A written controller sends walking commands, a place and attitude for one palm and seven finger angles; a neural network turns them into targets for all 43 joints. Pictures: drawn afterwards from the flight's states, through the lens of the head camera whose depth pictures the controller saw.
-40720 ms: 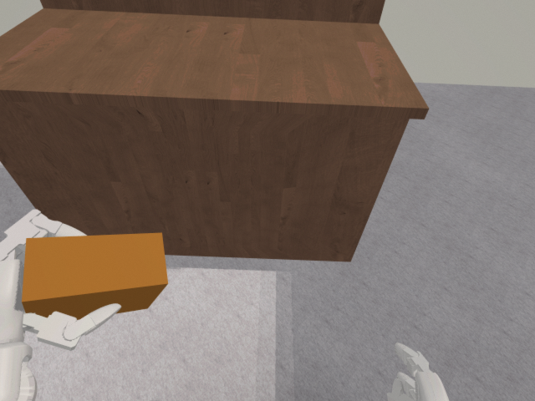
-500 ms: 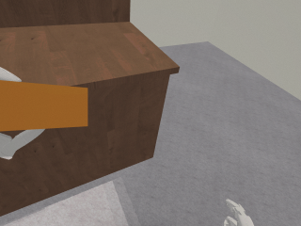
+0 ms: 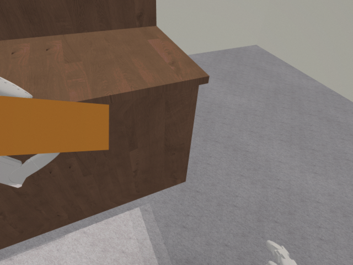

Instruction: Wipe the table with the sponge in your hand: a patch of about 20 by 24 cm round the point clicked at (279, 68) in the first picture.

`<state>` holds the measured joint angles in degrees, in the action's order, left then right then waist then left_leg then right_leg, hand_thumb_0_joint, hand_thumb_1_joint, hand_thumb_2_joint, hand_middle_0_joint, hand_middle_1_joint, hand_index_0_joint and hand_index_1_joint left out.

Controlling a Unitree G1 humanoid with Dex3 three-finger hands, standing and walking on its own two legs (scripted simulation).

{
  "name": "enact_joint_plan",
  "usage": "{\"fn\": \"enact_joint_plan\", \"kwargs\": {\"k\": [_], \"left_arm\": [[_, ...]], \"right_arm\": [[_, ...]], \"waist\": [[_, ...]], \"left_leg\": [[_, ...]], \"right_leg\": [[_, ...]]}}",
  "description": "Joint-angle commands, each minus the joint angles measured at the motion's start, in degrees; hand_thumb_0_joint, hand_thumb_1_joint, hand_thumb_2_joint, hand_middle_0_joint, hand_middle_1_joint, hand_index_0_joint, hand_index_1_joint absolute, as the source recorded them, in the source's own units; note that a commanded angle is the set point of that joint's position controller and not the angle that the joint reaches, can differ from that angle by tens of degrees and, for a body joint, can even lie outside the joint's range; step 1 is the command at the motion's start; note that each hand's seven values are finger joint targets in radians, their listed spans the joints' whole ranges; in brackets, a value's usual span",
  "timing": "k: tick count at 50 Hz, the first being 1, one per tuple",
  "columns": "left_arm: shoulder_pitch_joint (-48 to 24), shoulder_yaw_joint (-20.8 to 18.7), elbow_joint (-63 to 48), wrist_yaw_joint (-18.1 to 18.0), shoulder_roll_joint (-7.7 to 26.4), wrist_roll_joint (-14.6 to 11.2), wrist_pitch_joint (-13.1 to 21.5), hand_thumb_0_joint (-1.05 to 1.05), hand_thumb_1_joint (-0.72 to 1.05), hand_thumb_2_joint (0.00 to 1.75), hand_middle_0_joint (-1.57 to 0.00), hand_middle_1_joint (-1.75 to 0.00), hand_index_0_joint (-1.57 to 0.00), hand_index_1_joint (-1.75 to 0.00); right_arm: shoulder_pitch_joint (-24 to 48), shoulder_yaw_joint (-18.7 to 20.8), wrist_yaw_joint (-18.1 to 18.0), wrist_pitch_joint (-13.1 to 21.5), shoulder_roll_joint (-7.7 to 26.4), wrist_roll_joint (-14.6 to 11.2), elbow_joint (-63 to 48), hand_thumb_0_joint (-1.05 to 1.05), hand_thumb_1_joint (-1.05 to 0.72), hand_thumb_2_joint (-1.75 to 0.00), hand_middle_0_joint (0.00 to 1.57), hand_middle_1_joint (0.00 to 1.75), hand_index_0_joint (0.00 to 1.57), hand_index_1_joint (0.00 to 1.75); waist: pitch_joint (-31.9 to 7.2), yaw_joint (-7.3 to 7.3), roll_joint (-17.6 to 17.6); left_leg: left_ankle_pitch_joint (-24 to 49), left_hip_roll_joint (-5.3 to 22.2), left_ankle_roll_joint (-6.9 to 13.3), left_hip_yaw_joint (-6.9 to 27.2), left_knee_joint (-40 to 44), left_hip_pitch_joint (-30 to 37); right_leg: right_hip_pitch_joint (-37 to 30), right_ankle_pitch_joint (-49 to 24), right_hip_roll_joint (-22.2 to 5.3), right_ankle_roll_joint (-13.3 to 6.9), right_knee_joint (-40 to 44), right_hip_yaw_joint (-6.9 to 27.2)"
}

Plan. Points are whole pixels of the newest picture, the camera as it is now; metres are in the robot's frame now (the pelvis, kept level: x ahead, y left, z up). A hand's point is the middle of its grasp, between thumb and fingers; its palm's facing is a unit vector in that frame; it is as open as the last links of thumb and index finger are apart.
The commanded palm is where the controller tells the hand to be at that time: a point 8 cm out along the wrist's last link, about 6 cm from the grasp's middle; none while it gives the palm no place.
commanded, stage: stand and wait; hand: left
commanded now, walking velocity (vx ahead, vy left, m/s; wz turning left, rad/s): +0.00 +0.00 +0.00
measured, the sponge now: (64, 126) +0.24 +0.19 +0.27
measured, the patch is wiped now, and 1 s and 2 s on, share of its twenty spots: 1.00 1.00 1.00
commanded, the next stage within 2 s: none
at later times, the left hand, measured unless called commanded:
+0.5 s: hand (0, 102) +0.24 +0.26 +0.30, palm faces +0.56 -0.78 -0.29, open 10.3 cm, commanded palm +0.18 +0.30 +0.30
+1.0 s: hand out of the picture +0.24 +0.28 +0.29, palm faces +0.54 -0.80 -0.27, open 10.3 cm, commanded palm +0.18 +0.31 +0.30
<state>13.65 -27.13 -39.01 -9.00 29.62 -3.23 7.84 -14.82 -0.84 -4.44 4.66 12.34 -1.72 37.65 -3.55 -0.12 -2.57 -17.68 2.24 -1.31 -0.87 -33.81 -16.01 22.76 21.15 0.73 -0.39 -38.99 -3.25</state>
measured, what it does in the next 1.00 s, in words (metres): stands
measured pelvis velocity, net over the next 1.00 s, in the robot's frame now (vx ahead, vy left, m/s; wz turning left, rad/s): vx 0.02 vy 0.03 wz -0.01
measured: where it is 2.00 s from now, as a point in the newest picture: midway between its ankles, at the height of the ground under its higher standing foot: outside the picture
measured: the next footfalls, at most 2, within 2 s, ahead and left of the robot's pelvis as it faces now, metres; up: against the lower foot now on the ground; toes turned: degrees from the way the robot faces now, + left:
none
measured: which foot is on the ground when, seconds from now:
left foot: down 0.00-1.00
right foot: down 0.00-1.00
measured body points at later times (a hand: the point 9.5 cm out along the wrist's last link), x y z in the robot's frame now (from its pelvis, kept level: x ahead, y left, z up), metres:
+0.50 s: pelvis +0.02 +0.02 +0.01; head +0.02 +0.02 +0.46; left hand +0.20 +0.30 +0.31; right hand +0.21 -0.21 -0.07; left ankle +0.02 +0.14 -0.73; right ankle +0.05 -0.08 -0.73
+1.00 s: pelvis +0.02 +0.03 +0.01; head +0.01 +0.03 +0.46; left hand +0.21 +0.32 +0.30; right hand +0.20 -0.19 -0.07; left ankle +0.02 +0.14 -0.73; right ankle +0.05 -0.08 -0.73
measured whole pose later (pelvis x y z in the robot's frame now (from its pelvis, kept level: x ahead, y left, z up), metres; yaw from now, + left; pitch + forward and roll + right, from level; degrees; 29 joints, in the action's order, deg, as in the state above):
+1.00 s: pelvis +0.02 +0.03 +0.01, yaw +0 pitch -1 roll -1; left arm 11.2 -27.1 -32.0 -9.5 24.0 -4.1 8.7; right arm -10.0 -1.9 -3.1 2.7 11.6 -1.8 36.9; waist -1.8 -0.5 1.4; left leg -15.7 1.3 0.3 -0.7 -28.9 -12.6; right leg 13.8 9.7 1.6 -0.9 -24.0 -2.0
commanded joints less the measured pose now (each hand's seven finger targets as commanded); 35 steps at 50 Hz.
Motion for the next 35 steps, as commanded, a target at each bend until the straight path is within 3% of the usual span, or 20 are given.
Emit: {"fn": "enact_joint_plan", "kwargs": {"k": [1, 2, 3, 4, 5, 6, 8, 10, 12, 13, 14, 15, 16, 21, 24, 28, 29, 31, 34, 35], "left_arm": [[-15.1, -5.4, 4.1, -1.2, 9.3, 0.8, 0.1, 0.0, 0.1, 1.3, -1.2, -1.6, -1.2, -1.6], [-14.6, -4.8, 6.3, -0.4, 9.1, 0.8, -0.2, 0.0, 0.1, 1.3, -1.2, -1.6, -1.2, -1.6], [-14.1, -4.3, 6.7, 0.4, 9.2, 0.3, -0.3, 0.0, 0.1, 1.3, -1.2, -1.6, -1.2, -1.6], [-13.4, -2.4, 7.9, 0.9, 6.5, -0.1, -0.2, 0.0, 0.1, 1.3, -1.2, -1.6, -1.2, -1.6], [-10.7, -2.4, 6.2, 1.4, 5.7, -0.7, 0.6, 0.0, 0.1, 1.3, -1.2, -1.6, -1.2, -1.6], [-9.6, -2.8, 2.9, 1.7, 5.8, -1.0, 1.4, 0.0, 0.1, 1.3, -1.2, -1.6, -1.2, -1.6], [-6.6, -4.5, -4.5, 1.5, 7.1, -1.4, 3.0, 0.0, 0.1, 1.3, -1.2, -1.6, -1.2, -1.6], [-4.6, -5.7, -12.9, 0.6, 8.4, -1.4, 4.6, 0.0, 0.1, 1.3, -1.2, -1.6, -1.2, -1.6], [-3.4, -7.0, -18.9, -0.7, 9.1, -1.4, 5.8, 0.0, 0.1, 1.3, -1.2, -1.6, -1.2, -1.6], [-3.8, -7.7, -20.1, -1.2, 9.5, -1.3, 6.0, 0.0, 0.1, 1.3, -1.2, -1.6, -1.2, -1.6], [-3.7, -8.8, -20.9, -1.8, 10.6, -1.4, 6.0, 0.0, 0.1, 1.3, -1.2, -1.6, -1.2, -1.6], [-3.5, -9.3, -18.7, -2.4, 10.2, -1.0, 5.4, 0.0, 0.1, 1.3, -1.2, -1.6, -1.2, -1.6], [-4.5, -8.2, -16.8, -2.5, 9.0, -1.0, 4.9, 0.0, 0.1, 1.3, -1.2, -1.6, -1.2, -1.6], [-9.9, -6.4, -2.2, -2.0, 7.0, -1.1, 3.1, 0.0, 0.1, 1.3, -1.2, -1.6, -1.2, -1.6], [-9.2, -4.2, 2.3, -0.7, 4.8, -1.3, 2.2, 0.0, 0.1, 1.3, -1.2, -1.6, -1.2, -1.6], [-6.2, -3.3, -3.2, 0.3, 4.7, -1.4, 2.4, 0.0, 0.1, 1.3, -1.2, -1.6, -1.2, -1.6], [-6.0, -3.6, -5.8, 0.4, 5.2, -1.3, 2.8, 0.0, 0.1, 1.3, -1.2, -1.6, -1.2, -1.6], [-4.5, -4.2, -10.3, 0.1, 5.8, -1.4, 3.6, 0.0, 0.1, 1.3, -1.2, -1.6, -1.2, -1.6], [-4.1, -6.9, -16.3, -0.7, 8.8, -1.2, 4.7, 0.0, 0.1, 1.3, -1.2, -1.6, -1.2, -1.6], [-4.4, -6.9, -17.0, -1.0, 8.3, -1.3, 5.1, 0.0, 0.1, 1.3, -1.2, -1.6, -1.2, -1.6]], "right_arm": [[7.0, 1.9, 0.4, 2.5, 7.8, -0.7, -8.6, 0.0, -0.9, -0.9, 0.2, 0.3, 0.2, 0.3], [6.9, 2.2, 0.6, 1.8, 7.7, -0.7, -8.8, 0.0, -0.9, -0.9, 0.2, 0.3, 0.2, 0.3], [7.5, 2.5, 1.1, 1.3, 7.1, -0.8, -9.5, 0.0, -0.9, -0.9, 0.2, 0.3, 0.2, 0.3], [8.7, 2.4, 1.5, 1.3, 6.5, -1.3, -9.0, 0.0, -0.9, -0.9, 0.2, 0.3, 0.2, 0.3], [8.5, 2.8, 1.8, 1.3, 6.9, -1.6, -9.2, 0.0, -0.9, -0.9, 0.2, 0.3, 0.2, 0.3], [8.8, 2.4, 2.0, 1.4, 6.5, -1.3, -9.9, 0.0, -0.9, -0.9, 0.2, 0.3, 0.2, 0.3], [9.5, 1.8, 2.0, 1.4, 5.3, -0.7, -10.9, 0.0, -0.9, -0.9, 0.2, 0.3, 0.2, 0.3], [10.5, 1.2, 1.5, 1.8, 5.0, 0.4, -11.4, 0.0, -0.9, -0.9, 0.2, 0.3, 0.2, 0.3], [11.5, 2.0, 1.0, 2.9, 6.7, 1.2, -11.9, 0.0, -0.9, -0.9, 0.2, 0.3, 0.2, 0.3], [11.5, 2.2, 0.9, 3.3, 6.9, 0.9, -11.6, 0.0, -0.9, -0.9, 0.2, 0.3, 0.2, 0.3], [10.9, 2.6, 0.7, 3.5, 7.6, 0.6, -11.8, 0.0, -0.9, -0.9, 0.2, 0.3, 0.2, 0.3], [10.2, 1.9, 0.7, 3.8, 5.9, 0.4, -10.9, 0.0, -0.9, -0.9, 0.2, 0.3, 0.2, 0.3], [10.6, 1.9, 0.7, 3.7, 6.3, 0.5, -10.5, 0.0, -0.9, -0.9, 0.2, 0.3, 0.2, 0.3], [9.6, 2.4, 0.8, 2.7, 6.9, -0.4, -8.9, 0.0, -0.9, -0.9, 0.2, 0.3, 0.2, 0.3], [10.7, 2.0, 1.0, 1.9, 6.7, -0.5, -9.6, 0.0, -0.9, -0.9, 0.2, 0.3, 0.2, 0.3], [12.2, 1.6, 1.5, 1.2, 6.5, -0.2, -11.5, 0.0, -0.9, -0.9, 0.2, 0.3, 0.2, 0.3], [12.8, 1.6, 1.5, 1.2, 6.6, 0.0, -12.0, 0.0, -0.9, -0.9, 0.2, 0.3, 0.2, 0.3], [13.0, 1.4, 1.5, 1.3, 6.3, 0.4, -12.4, 0.0, -0.9, -0.9, 0.2, 0.3, 0.2, 0.3], [13.2, 1.3, 1.3, 1.8, 6.3, 0.9, -12.4, 0.0, -0.9, -0.9, 0.2, 0.3, 0.2, 0.3], [13.0, 1.1, 1.2, 2.0, 5.8, 0.9, -11.9, 0.0, -0.9, -0.9, 0.2, 0.3, 0.2, 0.3]], "waist": [[0.7, -0.06, 10.0], [1.8, 0.38, -0.3], [1.0, 0.87, -11.1], [1.9, 0.96, -9.7], [1.8, 1.21, -8.3], [1.3, 1.37, -4.5], [-1.2, 1.0, -2.3], [-4.5, 1.33, 3.1], [-5.7, 0.0, 10.8], [-6.4, -0.61, 12.3], [-8.3, -0.72, 12.7], [-8.4, -0.5, 11.9], [-7.7, -0.19, 12.8], [-5.9, 1.07, 6.0], [-4.1, 1.11, 4.8], [-3.8, 0.45, 2.1], [-4.0, 0.34, 5.3], [-5.0, 0.06, 5.9], [-5.7, -0.31, 11.6], [-6.4, -0.5, 12.0]], "left_leg": [[-6.2, 6.0, 6.3, 6.2, 5.2, -9.5], [-6.5, 1.6, 4.5, 3.0, -4.5, -11.3], [-8.4, -2.0, 2.8, 0.7, -16.2, -13.7], [-5.9, -1.2, 2.6, 2.4, -21.8, -12.8], [-3.8, 0.4, 2.4, 4.1, -23.6, -12.3], [-2.7, 1.5, 2.5, 4.5, -21.1, -11.6], [-1.8, 2.4, 3.5, 3.4, -7.5, -5.6], [4.2, 1.0, 3.8, 1.6, 5.5, 4.0], [4.3, 5.7, 5.5, 8.7, 12.4, 4.4], [3.0, 7.9, 6.2, 10.7, 12.9, 3.0], [5.2, 9.2, 6.5, 12.2, 12.7, 2.5], [11.3, 6.9, 5.6, 8.5, 10.1, 2.0], [13.0, 5.9, 4.6, 7.2, 9.2, 1.2], [14.1, 4.0, 3.0, 5.3, 5.6, 3.1], [14.8, 3.4, 3.0, 5.4, 6.0, 3.1], [12.8, 3.6, 3.3, 5.5, 7.7, 1.6], [13.8, 3.7, 3.4, 6.0, 8.8, 1.4], [13.8, 4.3, 3.5, 6.3, 10.4, 1.3], [14.2, 4.9, 3.5, 7.1, 12.3, 1.4], [14.9, 5.3, 3.5, 6.8, 12.4, 2.0]], "right_leg": [[-12.2, -8.5, -1.7, 0.7, 14.4, 3.5], [-12.7, -11.9, -6.1, -1.2, 19.9, 10.1], [-11.9, -8.7, -14.7, -3.5, 26.4, 22.7], [-8.9, -5.0, -17.6, -3.1, 30.0, 23.7], [-7.7, -3.6, -17.6, -2.8, 30.1, 23.6], [-7.4, -5.9, -17.5, -4.1, 27.8, 22.4], [-7.8, -10.7, -16.3, -5.7, 22.9, 16.1], [-6.5, -6.1, -11.9, -3.9, 19.1, 10.9], [-7.3, -5.4, -5.4, -1.3, 14.1, 8.6], [-8.4, -7.0, -3.6, -0.2, 12.9, 7.8], [-11.1, -10.3, -3.0, 0.3, 10.7, 6.8], [-12.8, -15.4, -2.4, 0.3, 10.3, 6.6], [-13.7, -16.8, -2.9, 0.2, 11.2, 6.7], [-14.3, -23.3, -5.0, -0.6, 15.9, 10.0], [-13.7, -23.4, -5.4, -0.6, 16.8, 9.1], [-13.8, -20.0, -5.2, -0.2, 17.7, 8.2], [-14.0, -20.1, -5.1, -0.4, 16.8, 7.6], [-14.6, -19.7, -4.1, -0.1, 15.8, 6.5], [-14.3, -18.9, -3.5, -0.3, 14.0, 5.9], [-14.8, -19.1, -3.1, -0.1, 13.5, 5.4]]}}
